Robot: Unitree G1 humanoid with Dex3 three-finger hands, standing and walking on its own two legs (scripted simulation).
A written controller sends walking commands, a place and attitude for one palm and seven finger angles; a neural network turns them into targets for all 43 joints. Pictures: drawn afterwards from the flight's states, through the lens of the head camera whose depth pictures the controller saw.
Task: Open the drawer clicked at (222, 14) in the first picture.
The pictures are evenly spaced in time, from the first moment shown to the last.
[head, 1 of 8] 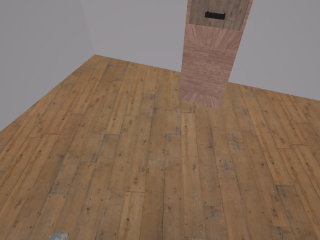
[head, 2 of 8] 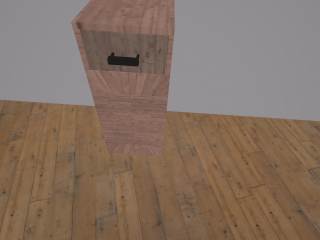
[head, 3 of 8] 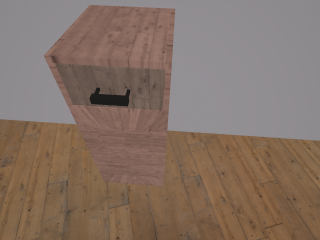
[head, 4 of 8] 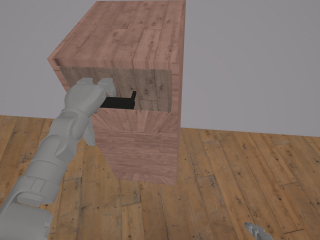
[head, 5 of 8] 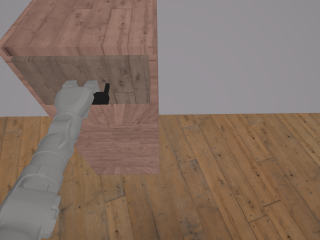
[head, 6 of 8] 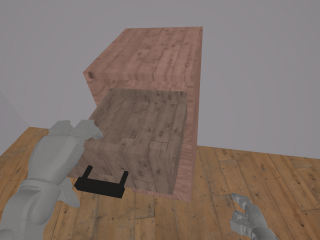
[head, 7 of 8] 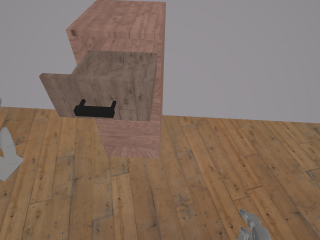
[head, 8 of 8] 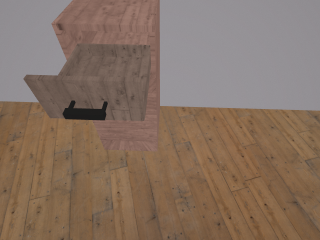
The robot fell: no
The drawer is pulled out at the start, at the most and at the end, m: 0.00 0.30 0.30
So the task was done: yes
